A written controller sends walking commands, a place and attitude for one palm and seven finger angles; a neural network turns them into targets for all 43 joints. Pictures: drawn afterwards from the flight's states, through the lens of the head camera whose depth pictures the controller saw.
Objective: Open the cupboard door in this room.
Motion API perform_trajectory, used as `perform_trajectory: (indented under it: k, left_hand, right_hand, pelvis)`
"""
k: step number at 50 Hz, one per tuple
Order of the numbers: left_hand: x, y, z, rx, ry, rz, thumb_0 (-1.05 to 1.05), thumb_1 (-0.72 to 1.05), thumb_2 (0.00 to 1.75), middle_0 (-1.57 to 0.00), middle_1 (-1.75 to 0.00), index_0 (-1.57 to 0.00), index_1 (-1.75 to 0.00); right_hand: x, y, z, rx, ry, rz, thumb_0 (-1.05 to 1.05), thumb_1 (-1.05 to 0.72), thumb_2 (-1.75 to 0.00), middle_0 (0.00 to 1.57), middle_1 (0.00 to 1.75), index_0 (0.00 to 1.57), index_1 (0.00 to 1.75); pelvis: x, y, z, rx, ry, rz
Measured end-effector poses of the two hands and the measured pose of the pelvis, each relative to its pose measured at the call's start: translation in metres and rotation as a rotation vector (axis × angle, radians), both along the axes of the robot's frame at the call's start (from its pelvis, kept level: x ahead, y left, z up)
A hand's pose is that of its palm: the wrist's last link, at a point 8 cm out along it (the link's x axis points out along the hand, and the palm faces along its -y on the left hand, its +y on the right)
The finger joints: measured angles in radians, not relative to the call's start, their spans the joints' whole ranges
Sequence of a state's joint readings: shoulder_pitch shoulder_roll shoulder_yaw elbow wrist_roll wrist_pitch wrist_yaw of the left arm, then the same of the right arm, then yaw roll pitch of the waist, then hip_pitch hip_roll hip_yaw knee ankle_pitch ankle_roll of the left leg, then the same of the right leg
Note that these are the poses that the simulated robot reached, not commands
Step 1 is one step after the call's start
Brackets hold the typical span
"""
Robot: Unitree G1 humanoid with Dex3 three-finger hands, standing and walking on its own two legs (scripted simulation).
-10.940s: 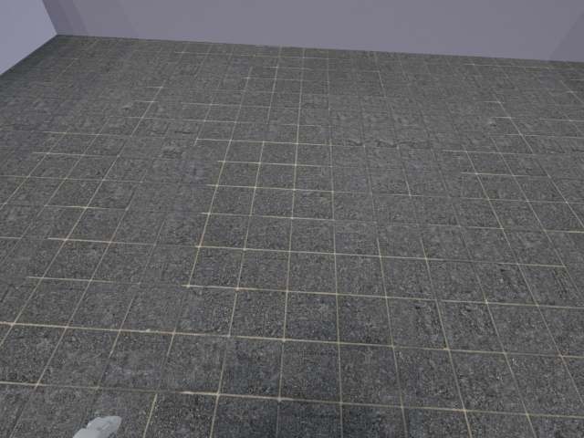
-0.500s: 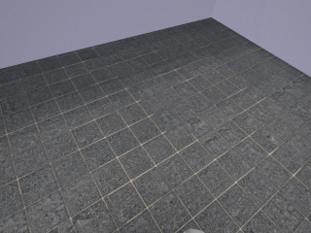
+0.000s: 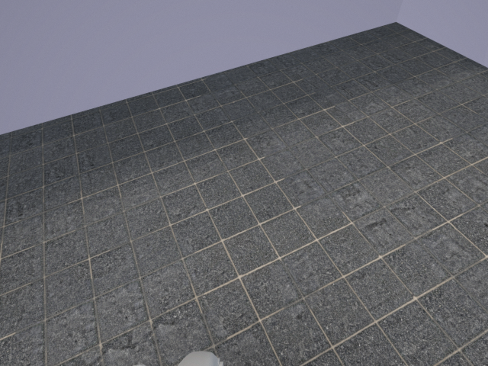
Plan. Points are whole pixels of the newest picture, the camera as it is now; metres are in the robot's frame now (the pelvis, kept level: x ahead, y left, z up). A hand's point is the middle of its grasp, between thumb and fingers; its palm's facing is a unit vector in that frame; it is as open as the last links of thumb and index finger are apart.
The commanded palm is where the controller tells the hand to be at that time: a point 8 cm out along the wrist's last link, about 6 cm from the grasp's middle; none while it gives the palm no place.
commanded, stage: turn or walk to find it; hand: left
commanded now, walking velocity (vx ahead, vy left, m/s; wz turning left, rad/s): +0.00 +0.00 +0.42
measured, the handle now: out of the picture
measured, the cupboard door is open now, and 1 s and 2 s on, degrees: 0 0 0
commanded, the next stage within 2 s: none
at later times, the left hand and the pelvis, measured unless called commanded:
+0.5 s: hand out of the picture -0.03 +0.29 -0.18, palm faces +0.26 -0.94 -0.22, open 7.4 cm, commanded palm none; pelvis -0.03 +0.07 +0.00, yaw +11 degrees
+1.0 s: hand out of the picture -0.01 +0.22 -0.14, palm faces +0.38 -0.88 -0.28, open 7.4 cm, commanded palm none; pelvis -0.04 +0.00 +0.00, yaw +24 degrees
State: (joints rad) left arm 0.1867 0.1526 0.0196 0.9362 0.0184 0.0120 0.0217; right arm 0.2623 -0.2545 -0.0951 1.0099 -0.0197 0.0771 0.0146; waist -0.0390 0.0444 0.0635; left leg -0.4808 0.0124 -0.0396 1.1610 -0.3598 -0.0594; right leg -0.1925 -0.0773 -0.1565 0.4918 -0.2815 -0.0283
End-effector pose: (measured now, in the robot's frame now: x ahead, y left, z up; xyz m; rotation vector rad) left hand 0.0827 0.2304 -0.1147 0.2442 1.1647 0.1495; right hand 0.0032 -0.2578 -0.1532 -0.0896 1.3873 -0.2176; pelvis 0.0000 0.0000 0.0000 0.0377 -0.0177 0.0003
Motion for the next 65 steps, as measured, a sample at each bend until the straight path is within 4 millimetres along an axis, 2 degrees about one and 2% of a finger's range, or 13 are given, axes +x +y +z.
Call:
perform_trajectory:
  k: [8,13,16,19,23,30,35,40,45,51,56,61,65]
  left_hand:
    - [-0.069,0.027,-0.018,-0.021,0.091,0.135,0.00,0.91,0.89,-0.21,-0.30,-0.20,-0.30]
    - [-0.116,0.060,-0.042,-0.048,0.165,0.223,0.00,0.90,0.89,-0.21,-0.30,-0.20,-0.30]
    - [-0.137,0.078,-0.052,-0.057,0.208,0.268,0.00,0.90,0.89,-0.21,-0.29,-0.20,-0.30]
    - [-0.144,0.090,-0.047,-0.064,0.225,0.292,0.01,0.90,0.89,-0.20,-0.29,-0.20,-0.30]
    - [-0.139,0.101,-0.037,-0.072,0.174,0.309,0.01,0.91,0.90,-0.20,-0.29,-0.20,-0.30]
    - [-0.120,0.109,-0.027,-0.053,0.086,0.319,0.00,0.90,0.90,-0.20,-0.29,-0.20,-0.30]
    - [-0.104,0.103,-0.020,-0.037,0.034,0.321,0.00,0.90,0.90,-0.20,-0.29,-0.20,-0.30]
    - [-0.087,0.085,-0.010,-0.021,-0.028,0.320,0.00,0.90,0.90,-0.20,-0.29,-0.20,-0.30]
    - [-0.085,0.057,-0.005,0.012,-0.083,0.343,0.00,0.90,0.90,-0.20,-0.29,-0.20,-0.30]
    - [-0.124,0.024,0.006,0.023,-0.040,0.422,0.00,0.90,0.89,-0.21,-0.29,-0.20,-0.30]
    - [-0.161,0.004,0.004,0.009,0.010,0.506,0.00,0.90,0.89,-0.21,-0.29,-0.20,-0.30]
    - [-0.203,-0.010,-0.003,-0.009,0.064,0.600,0.00,0.91,0.89,-0.21,-0.30,-0.20,-0.30]
    - [-0.244,-0.018,-0.012,-0.038,0.126,0.669,0.00,0.91,0.89,-0.21,-0.29,-0.20,-0.30]
  right_hand:
    - [0.049,0.016,0.009,-0.039,-0.041,0.143,0.01,-0.91,-0.90,0.20,0.29,0.20,0.30]
    - [0.094,0.048,0.018,-0.083,-0.143,0.250,0.01,-0.91,-0.90,0.20,0.29,0.20,0.30]
    - [0.111,0.071,0.028,-0.098,-0.202,0.299,0.01,-0.91,-0.90,0.20,0.29,0.20,0.30]
    - [0.116,0.088,0.040,-0.106,-0.229,0.327,0.01,-0.91,-0.90,0.20,0.29,0.20,0.30]
    - [0.113,0.105,0.046,-0.098,-0.223,0.352,0.01,-0.91,-0.90,0.20,0.30,0.20,0.30]
    - [0.089,0.113,0.039,-0.064,-0.176,0.353,0.01,-0.90,-0.89,0.20,0.30,0.20,0.30]
    - [0.063,0.102,0.028,-0.044,-0.106,0.345,0.01,-0.90,-0.89,0.20,0.30,0.20,0.30]
    - [0.040,0.079,0.015,-0.027,-0.028,0.345,0.01,-0.90,-0.89,0.20,0.30,0.20,0.30]
    - [0.035,0.050,-0.005,0.001,0.018,0.362,0.01,-0.91,-0.89,0.20,0.30,0.20,0.30]
    - [0.059,0.028,-0.004,0.012,0.010,0.418,0.01,-0.91,-0.90,0.20,0.29,0.20,0.30]
    - [0.084,0.024,-0.001,0.004,-0.005,0.488,0.01,-0.91,-0.90,0.20,0.29,0.20,0.30]
    - [0.110,0.037,0.002,-0.014,-0.014,0.580,0.01,-0.91,-0.90,0.20,0.29,0.20,0.30]
    - [0.136,0.065,0.006,-0.020,-0.061,0.661,0.01,-0.91,-0.90,0.19,0.29,0.20,0.30]
  pelvis:
    - [-0.009,0.014,-0.003,-0.014,0.005,0.075]
    - [-0.016,0.039,-0.014,-0.047,0.011,0.126]
    - [-0.020,0.052,-0.016,-0.043,0.004,0.138]
    - [-0.022,0.061,-0.007,-0.067,-0.001,0.156]
    - [-0.026,0.071,0.001,-0.082,-0.001,0.186]
    - [-0.032,0.073,0.004,-0.068,0.003,0.233]
    - [-0.035,0.064,0.003,-0.059,0.011,0.278]
    - [-0.039,0.047,0.000,-0.049,0.020,0.326]
    - [-0.039,0.020,-0.009,-0.026,0.032,0.371]
    - [-0.038,0.000,-0.001,0.002,0.014,0.432]
    - [-0.038,-0.007,0.001,0.008,0.008,0.492]
    - [-0.040,-0.007,0.001,0.007,0.009,0.544]
    - [-0.047,-0.002,-0.002,-0.002,0.009,0.582]
